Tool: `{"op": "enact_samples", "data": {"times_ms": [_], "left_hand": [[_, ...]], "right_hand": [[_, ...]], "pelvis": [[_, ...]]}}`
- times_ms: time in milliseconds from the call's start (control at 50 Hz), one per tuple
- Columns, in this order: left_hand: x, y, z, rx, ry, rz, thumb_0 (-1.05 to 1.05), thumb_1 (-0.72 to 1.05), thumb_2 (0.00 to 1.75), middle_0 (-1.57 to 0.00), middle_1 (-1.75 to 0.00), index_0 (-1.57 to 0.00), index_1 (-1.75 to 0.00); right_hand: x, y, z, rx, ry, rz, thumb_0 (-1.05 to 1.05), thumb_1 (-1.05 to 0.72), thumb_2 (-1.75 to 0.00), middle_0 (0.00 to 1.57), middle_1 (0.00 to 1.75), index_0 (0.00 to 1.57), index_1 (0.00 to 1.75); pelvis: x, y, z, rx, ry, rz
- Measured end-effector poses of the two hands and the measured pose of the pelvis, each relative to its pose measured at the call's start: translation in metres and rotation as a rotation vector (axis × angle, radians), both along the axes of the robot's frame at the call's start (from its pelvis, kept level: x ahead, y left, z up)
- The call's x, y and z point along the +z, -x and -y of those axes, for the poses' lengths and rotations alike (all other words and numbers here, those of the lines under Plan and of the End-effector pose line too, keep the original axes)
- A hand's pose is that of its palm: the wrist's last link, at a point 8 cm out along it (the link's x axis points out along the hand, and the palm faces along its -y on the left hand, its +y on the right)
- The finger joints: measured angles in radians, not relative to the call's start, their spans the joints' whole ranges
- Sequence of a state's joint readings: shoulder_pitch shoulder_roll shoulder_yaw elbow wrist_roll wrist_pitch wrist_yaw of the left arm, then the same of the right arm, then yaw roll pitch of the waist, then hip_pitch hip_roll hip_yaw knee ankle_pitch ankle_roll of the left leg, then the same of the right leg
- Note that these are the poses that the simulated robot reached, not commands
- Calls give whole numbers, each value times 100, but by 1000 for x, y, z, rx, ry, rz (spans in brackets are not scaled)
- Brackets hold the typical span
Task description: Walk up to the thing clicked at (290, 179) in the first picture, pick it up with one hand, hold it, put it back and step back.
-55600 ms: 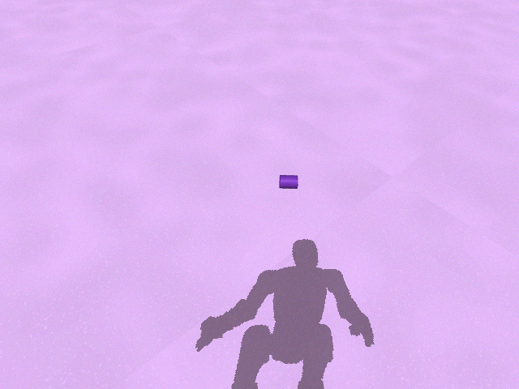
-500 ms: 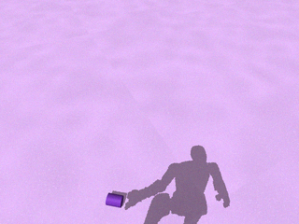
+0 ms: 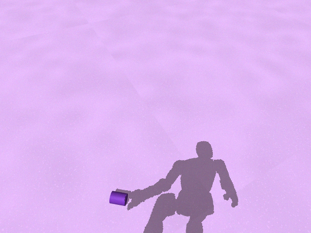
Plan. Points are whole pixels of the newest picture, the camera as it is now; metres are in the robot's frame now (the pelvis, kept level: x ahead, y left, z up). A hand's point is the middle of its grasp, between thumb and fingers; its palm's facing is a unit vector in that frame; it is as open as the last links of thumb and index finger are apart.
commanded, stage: step back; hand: left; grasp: from above
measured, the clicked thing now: (118, 198) +0.45 +0.22 -0.74
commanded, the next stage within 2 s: none
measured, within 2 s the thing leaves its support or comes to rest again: neither
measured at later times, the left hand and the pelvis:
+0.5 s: hand out of the picture +0.05 +0.32 -0.18, palm faces -0.07 -0.93 -0.35, open 7.4 cm; pelvis -0.08 +0.06 -0.01, yaw -2 degrees
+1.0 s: hand out of the picture -0.06 +0.30 -0.15, palm faces -0.04 -0.91 -0.40, open 7.4 cm; pelvis -0.20 +0.05 -0.01, yaw -2 degrees
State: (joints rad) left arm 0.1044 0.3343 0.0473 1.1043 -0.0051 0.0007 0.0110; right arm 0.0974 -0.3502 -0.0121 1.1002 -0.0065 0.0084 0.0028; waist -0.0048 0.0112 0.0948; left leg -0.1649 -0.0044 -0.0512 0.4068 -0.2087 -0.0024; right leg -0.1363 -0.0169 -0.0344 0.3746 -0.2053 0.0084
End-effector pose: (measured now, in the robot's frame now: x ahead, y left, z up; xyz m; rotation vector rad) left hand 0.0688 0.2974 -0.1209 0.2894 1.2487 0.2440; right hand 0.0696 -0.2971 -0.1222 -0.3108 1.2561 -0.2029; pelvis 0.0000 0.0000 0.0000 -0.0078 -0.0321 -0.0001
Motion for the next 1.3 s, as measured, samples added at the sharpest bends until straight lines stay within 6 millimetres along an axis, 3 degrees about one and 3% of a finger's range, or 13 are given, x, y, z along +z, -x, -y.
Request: {"op": "enact_samples", "data": {"times_ms": [160,260,380,580,740,840,920,1000,1080,1180,1300], "left_hand": [[-9,-2,-29,-35,-30,35,0,90,90,-20,-30,-20,-30],[-23,-17,-55,-57,-22,97,0,90,90,-20,-30,-20,-30],[-21,-12,-61,-74,-6,104,0,91,90,-20,-30,-20,-30],[-21,45,-61,-132,-20,13,0,90,90,-20,-30,-20,-30],[-7,91,-49,-144,-60,42,0,91,90,-20,-30,-20,-30],[10,121,-45,-120,-66,66,0,90,90,-20,-30,-20,-30],[16,131,-45,-121,-68,95,0,90,90,-20,-30,-20,-30],[13,140,-49,-132,-61,143,0,90,90,-20,-30,-20,-30],[-4,157,-59,-124,-34,178,0,90,90,-20,-30,-20,-30],[-10,197,-64,-98,-6,126,0,90,90,-20,-30,-20,-30],[-7,251,-67,-72,-12,87,0,90,90,-20,-30,-20,-30]], "right_hand": [[0,14,1,2,56,-3,0,-90,-90,20,30,20,30],[0,44,-14,-3,103,-28,0,-90,-90,20,30,20,30],[13,79,-39,-6,106,-75,0,-90,-90,20,30,20,30],[1,94,-52,-43,71,68,0,-90,-90,20,30,20,31],[-19,122,-36,-57,17,117,0,-90,-90,20,30,20,31],[-8,147,-28,-47,14,93,0,-90,-90,20,30,20,30],[-2,173,-22,-25,45,59,0,-90,-90,20,30,20,30],[-3,201,-22,0,79,20,0,-90,-90,20,30,20,30],[-5,226,-33,27,106,15,0,-90,-90,20,30,20,30],[8,257,-50,34,88,42,0,-90,-90,20,30,20,30],[20,271,-44,45,96,100,1,-90,-90,20,30,21,31]], "pelvis": [[-12,28,-20,6,1,-4],[-25,41,-44,18,13,-18],[-13,60,-54,8,25,-24],[-18,94,-62,-62,-3,0],[-26,133,-47,-78,13,25],[-13,154,-41,-84,-47,14],[-9,174,-44,-69,-48,-18],[-13,198,-51,-36,-31,-24],[-25,226,-60,-3,-29,0],[-18,254,-62,-12,-6,21],[-12,286,-53,-43,9,-6]]}}
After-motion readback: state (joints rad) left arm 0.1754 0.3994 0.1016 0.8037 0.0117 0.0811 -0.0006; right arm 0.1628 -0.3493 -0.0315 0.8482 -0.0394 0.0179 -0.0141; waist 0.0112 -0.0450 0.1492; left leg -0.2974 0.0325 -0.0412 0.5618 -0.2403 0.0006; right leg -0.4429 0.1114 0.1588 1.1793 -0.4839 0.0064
